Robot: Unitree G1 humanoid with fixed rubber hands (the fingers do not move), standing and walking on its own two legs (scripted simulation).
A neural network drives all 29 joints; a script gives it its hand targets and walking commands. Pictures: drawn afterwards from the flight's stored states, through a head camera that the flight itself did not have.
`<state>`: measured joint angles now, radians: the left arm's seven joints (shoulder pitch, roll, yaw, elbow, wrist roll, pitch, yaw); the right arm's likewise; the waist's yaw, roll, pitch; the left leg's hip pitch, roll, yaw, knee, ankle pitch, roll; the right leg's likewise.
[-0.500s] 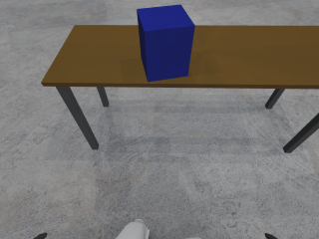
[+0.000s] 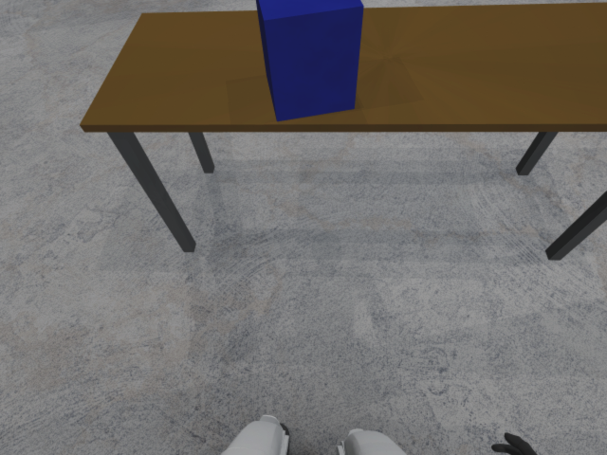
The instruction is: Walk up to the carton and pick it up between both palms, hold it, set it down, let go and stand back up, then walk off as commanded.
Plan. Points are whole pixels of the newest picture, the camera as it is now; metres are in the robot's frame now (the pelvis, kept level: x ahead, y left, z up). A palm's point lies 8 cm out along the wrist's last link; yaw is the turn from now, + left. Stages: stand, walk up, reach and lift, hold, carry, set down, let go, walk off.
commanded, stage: walk off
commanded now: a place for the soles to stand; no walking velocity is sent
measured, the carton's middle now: (306, 46) +0.88 -0.01 +0.02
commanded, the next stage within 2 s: stand in 0.80 s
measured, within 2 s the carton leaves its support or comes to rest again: neither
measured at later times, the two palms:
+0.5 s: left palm out of the picture +0.08 +0.30 -0.10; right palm out of the picture +0.12 -0.29 -0.12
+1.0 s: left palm out of the picture +0.08 +0.31 -0.10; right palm out of the picture +0.12 -0.28 -0.11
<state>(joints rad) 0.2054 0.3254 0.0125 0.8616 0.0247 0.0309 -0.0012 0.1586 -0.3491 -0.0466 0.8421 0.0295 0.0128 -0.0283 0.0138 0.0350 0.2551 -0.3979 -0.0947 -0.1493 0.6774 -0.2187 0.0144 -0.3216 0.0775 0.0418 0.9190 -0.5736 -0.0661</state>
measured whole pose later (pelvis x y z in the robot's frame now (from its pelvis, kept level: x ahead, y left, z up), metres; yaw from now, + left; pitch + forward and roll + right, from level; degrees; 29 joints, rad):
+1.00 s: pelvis +0.01 +0.01 +0.00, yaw +0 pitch -4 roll +0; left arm 0.16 0.36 0.01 0.92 0.02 -0.02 -0.01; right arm 0.13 -0.35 -0.05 0.84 0.03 -0.01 -0.02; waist 0.02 0.03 0.19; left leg -0.37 -0.07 -0.15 0.71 -0.25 -0.01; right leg -0.27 0.05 0.04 0.75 -0.41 -0.04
